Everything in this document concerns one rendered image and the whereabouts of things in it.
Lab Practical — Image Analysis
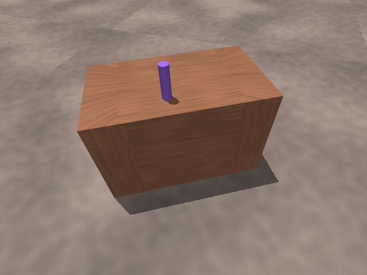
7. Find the can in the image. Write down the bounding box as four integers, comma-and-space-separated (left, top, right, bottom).
158, 61, 172, 100

